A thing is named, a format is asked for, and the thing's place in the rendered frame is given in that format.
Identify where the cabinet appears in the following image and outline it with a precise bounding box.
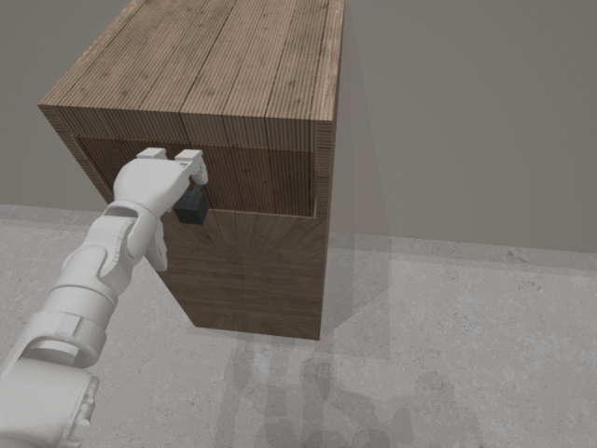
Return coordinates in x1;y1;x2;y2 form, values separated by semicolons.
37;0;345;341

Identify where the drawer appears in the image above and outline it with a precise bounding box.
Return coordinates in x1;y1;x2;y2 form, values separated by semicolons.
74;134;317;217

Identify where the handle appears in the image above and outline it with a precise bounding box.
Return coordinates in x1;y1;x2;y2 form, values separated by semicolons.
174;183;209;225

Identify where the left robot forearm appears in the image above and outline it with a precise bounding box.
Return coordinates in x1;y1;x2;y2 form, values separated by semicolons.
0;201;158;387

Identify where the robot left upper arm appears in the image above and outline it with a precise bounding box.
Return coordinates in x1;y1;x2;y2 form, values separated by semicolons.
0;357;100;448

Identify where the left robot hand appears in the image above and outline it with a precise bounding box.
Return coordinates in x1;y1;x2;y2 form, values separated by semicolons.
113;147;208;272

